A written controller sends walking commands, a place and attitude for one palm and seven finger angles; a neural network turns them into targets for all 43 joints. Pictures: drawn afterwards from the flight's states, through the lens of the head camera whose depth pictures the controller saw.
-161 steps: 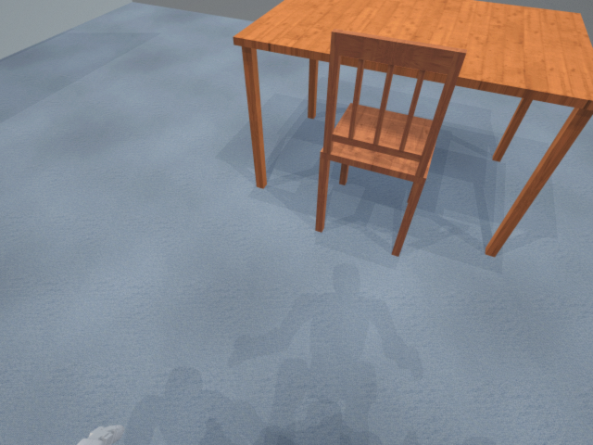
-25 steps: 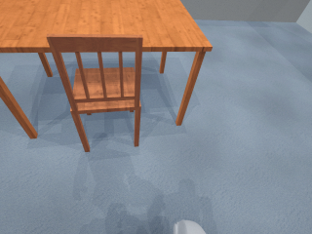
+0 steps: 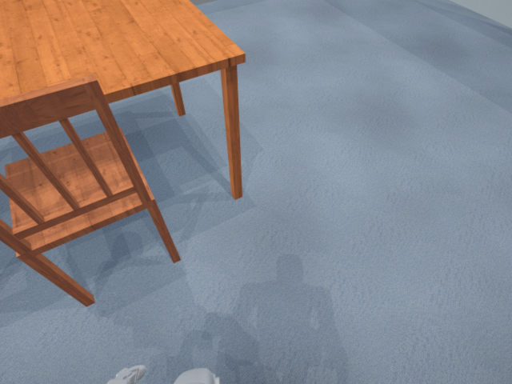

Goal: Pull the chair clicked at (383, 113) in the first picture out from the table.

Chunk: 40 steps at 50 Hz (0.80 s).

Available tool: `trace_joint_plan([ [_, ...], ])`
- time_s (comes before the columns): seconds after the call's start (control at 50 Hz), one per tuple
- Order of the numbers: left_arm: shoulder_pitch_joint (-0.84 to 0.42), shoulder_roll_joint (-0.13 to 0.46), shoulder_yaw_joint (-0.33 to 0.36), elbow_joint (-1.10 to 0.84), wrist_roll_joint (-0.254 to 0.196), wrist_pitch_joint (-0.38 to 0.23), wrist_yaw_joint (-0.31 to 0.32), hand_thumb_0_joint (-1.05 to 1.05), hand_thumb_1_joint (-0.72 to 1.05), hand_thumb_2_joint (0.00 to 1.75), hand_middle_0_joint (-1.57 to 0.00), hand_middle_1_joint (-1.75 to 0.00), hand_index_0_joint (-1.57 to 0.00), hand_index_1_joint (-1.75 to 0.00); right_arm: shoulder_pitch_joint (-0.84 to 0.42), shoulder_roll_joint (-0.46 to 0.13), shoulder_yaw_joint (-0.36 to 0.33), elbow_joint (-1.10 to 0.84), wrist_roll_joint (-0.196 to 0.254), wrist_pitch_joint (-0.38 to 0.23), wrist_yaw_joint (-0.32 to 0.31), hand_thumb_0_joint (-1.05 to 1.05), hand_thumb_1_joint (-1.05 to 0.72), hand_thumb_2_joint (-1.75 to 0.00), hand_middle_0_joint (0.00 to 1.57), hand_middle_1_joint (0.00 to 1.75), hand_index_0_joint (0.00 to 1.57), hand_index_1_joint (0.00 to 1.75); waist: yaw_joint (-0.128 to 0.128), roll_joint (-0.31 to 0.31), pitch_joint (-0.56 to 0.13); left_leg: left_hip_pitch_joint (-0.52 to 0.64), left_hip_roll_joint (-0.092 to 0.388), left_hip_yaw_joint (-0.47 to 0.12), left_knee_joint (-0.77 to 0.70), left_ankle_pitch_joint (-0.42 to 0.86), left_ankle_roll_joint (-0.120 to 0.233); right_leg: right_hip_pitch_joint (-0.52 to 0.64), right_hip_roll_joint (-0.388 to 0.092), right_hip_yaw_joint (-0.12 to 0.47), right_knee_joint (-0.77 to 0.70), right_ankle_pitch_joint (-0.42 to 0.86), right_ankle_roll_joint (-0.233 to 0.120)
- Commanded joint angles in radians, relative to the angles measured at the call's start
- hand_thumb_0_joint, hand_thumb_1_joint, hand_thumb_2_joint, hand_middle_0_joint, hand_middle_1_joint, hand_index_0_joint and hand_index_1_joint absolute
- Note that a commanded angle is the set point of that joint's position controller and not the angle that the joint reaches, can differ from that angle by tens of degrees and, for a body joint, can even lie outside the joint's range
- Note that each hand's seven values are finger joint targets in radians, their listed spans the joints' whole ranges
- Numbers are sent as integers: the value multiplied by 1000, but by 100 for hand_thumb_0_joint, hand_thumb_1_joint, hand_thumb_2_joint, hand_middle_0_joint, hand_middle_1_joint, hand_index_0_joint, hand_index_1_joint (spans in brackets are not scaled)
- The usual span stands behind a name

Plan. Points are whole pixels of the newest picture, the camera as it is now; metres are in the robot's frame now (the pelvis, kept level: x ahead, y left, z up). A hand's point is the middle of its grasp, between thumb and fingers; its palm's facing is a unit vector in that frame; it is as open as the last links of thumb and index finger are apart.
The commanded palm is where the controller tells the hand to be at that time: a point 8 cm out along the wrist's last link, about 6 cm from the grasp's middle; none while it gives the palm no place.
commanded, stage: walk to a spot facing it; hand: left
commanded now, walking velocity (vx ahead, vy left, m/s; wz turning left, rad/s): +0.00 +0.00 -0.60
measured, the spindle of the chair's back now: (50, 174) +0.55 +0.51 -0.09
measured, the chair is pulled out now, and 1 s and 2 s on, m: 0.00 0.00 0.00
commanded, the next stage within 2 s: none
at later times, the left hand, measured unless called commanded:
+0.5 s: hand (111, 371) +0.16 +0.26 -0.16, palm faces -0.21 -0.96 -0.21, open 7.4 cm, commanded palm none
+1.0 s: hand (199, 329) +0.22 +0.11 -0.13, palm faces -0.55 -0.78 -0.29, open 7.4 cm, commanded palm none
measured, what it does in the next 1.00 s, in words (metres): steps on the spot, turning right: left foot, then right foot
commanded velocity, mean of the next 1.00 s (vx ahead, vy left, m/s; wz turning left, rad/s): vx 0.00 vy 0.00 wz -0.60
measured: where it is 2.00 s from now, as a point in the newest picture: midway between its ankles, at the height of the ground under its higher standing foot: outside the picture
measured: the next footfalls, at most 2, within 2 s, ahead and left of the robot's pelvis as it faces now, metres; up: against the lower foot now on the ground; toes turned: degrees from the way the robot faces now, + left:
left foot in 0.28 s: +0.10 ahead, +0.16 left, +0.00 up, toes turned -6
right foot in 0.76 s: +0.02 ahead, -0.08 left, +0.00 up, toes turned -35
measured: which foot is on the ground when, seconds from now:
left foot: up 0.00-0.26, down 0.28-0.76, up 0.78-1.00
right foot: down 0.00-0.30, up 0.32-0.74, down 0.76-1.00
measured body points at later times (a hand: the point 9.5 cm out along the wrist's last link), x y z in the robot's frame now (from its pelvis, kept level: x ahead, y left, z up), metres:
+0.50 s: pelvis +0.04 +0.07 +0.02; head +0.08 +0.10 +0.47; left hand +0.17 +0.31 -0.14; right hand +0.08 -0.19 -0.10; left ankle +0.06 +0.17 -0.72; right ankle -0.04 -0.07 -0.62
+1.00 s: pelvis +0.02 +0.01 +0.02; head +0.03 -0.03 +0.46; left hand +0.25 +0.16 -0.10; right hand -0.09 -0.23 -0.14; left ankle +0.10 +0.16 -0.64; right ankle -0.02 -0.06 -0.72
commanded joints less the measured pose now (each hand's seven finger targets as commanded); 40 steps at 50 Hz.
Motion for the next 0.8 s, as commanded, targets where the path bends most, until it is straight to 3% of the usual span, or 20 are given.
trace_joint_plan([
  [0.0, 0, 194, 51, -63, 6, -12, 16, 0, 90, 90, -20, -30, -20, -30, -5, -93, -29, -99, -8, -13, -11, 0, -90, -90, 20, 30, 20, 30, -12, -70, -79, -69, 13, -86, -90, 78, -25, 0, -270, 276, -282, 581, -121],
  [0.08, 48, 215, 60, -50, 12, -7, 3, 0, 90, 90, -20, -30, -20, -30, -65, -90, -29, -132, -5, -20, -9, 0, -90, -90, 20, 30, 20, 30, 13, -128, -113, -32, -29, -67, -289, 109, -28, 14, -221, 312, -253, 524, -114],
  [0.16, 70, 228, 73, -55, 14, 3, -3, 0, 90, 90, -20, -30, -20, -30, -137, -104, -28, -174, 2, -38, -13, 0, -90, -90, 20, 30, 20, 30, 48, -194, -165, 8, -74, -56, -478, 85, -22, 110, -210, 378, -184, 621, -102],
  [0.22, 37, 230, 75, -70, 6, 14, -2, 0, 90, 90, -20, -30, -20, -30, -89, -135, -31, -171, 6, -48, -22, 0, -90, -90, 20, 30, 20, 30, 17, -212, -209, 156, -90, -56, -726, 206, -11, 100, -178, 398, -95, 639, -47],
  [0.24, 30, 206, 69, -80, -2, 17, -3, 0, 90, 90, -20, -30, -20, -30, -48, -168, -38, -158, 5, -56, -26, 0, -90, -90, 20, 30, 20, 30, -6, -132, -232, 323, -34, -83, -849, 334, 8, -3, -134, 362, -26, 534, 1],
  [0.26, 49, 142, 58, -103, -11, 20, -8, 0, 90, 90, -20, -30, -20, -30, -15, -261, -54, -164, -5, -63, -25, 0, -90, -90, 20, 30, 20, 30, -16, 141, -266, 470, 215, -330, -916, 541, 81, -198, -6, 247, 142, 108, 69],
  [0.28, 72, 131, 54, -110, -3, 16, -13, 0, 90, 90, -20, -30, -20, -30, -14, -318, -60, -174, -7, -57, -22, 0, -90, -90, 20, 30, 20, 30, -2, 278, -238, 454, 403, -454, -903, 812, 196, -300, 9, 139, 384, -315, 114],
  [0.3, 79, 172, 62, -83, 9, 21, -12, 0, 90, 90, -20, -30, -20, -30, -40, -276, -48, -179, -14, -53, -22, 0, -90, -90, 20, 30, 20, 30, -1, 161, -204, 357, 384, -398, -894, 795, 227, -269, -34, 179, 528, -292, 119],
  [0.32, 84, 170, 70, -66, 13, 30, -15, 0, 90, 90, -20, -30, -20, -30, -110, -227, -37, -188, -15, -56, -27, 0, -90, -90, 20, 30, 20, 30, 31, 179, -136, 267, 321, -311, -924, 747, 203, -276, -46, 182, 587, -218, 134],
  [0.34, 90, 177, 76, -62, 14, 31, -24, 0, 90, 90, -20, -30, -20, -30, -154, -212, -30, -210, -15, -58, -28, 0, -90, -90, 20, 30, 20, 30, 47, 163, -108, 251, 267, -241, -915, 727, 190, -282, -57, 156, 634, -173, 136],
  [0.4, 97, 145, 63, -57, 10, 41, -40, 0, 90, 90, -20, -30, -20, -30, -135, -189, -23, -198, -13, -62, -25, 0, -90, -90, 20, 30, 20, 30, 49, 162, -108, 281, 190, -90, -901, 745, 157, -279, -69, 112, 653, -77, 154],
  [0.52, 15, 118, 52, -80, 6, 55, -47, 0, 90, 90, -20, -30, -20, -30, -42, -207, -44, -161, -11, -56, -20, 0, -90, -90, 20, 30, 20, 30, 7, 162, -96, 361, 235, -33, -912, 663, 193, -284, -113, 52, 453, -81, 164],
  [0.56, -33, 113, 46, -92, 6, 53, -48, 0, 90, 90, -20, -30, -20, -30, -12, -216, -54, -146, -14, -53, -15, 0, -90, -90, 20, 30, 20, 30, -18, 164, -95, 360, 253, -17, -902, 680, 197, -239, -118, 25, 345, -105, 159],
  [0.64, -28, 100, 40, -95, 4, 37, -47, 0, 90, 90, -20, -30, -20, -30, -26, -249, -70, -131, -18, -49, -6, 0, -90, -90, 20, 30, 20, 30, -13, 207, -110, 334, 283, 35, -842, 670, 182, -126, -104, -11, 152, -115, 127],
  [0.68, 1, 110, 43, -88, 5, 25, -43, 0, 90, 90, -20, -30, -20, -30, -25, -250, -73, -125, -17, -47, -1, 0, -90, -90, 20, 30, 20, 30, 5, 198, -133, 307, 272, 71, -766, 662, 140, -31, -84, -26, 17, -40, 106],
  [0.7, 46, 130, 48, -75, 7, 16, -40, 0, 90, 90, -20, -30, -20, -30, -24, -246, -71, -124, -13, -45, 1, 0, -90, -90, 20, 30, 20, 30, 33, 146, -157, 261, 251, 115, -664, 623, 95, 79, -79, -34, -100, 79, 93],
  [0.72, 129, 204, 60, -54, 14, 1, -31, 0, 90, 90, -20, -30, -20, -30, -12, -216, -66, -133, -5, -41, 8, 0, -90, -90, 20, 30, 20, 30, 77, -25, -208, 116, 202, 152, -454, 445, 30, 263, -177, 99, -229, 238, 51],
  [0.74, 175, 331, 84, -40, 18, -9, -14, 0, 90, 90, -20, -30, -20, -30, -36, -125, -36, -182, -5, -37, 13, 0, -90, -90, 20, 30, 20, 30, 97, -355, -208, -172, 42, 130, -198, -110, -25, 351, -432, 475, -286, 584, -54],
  [0.76, 196, 345, 89, -37, -1, 1, -2, 0, 90, 90, -20, -30, -20, -30, -74, -146, -37, -201, -5, -21, -1, 0, -90, -90, 20, 30, 20, 30, 113, -311, -241, -189, 27, -26, -74, -162, -17, 304, -484, 489, -263, 716, -133],
  [0.78, 166, 306, 83, -42, -1, 6, 7, 0, 90, 90, -20, -30, -20, -30, -88, -151, -40, -194, -1, -14, -6, 0, -90, -90, 20, 30, 20, 30, 97, -232, -204, -196, 40, -80, -38, -97, -5, 254, -432, 411, -269, 571, -142],
])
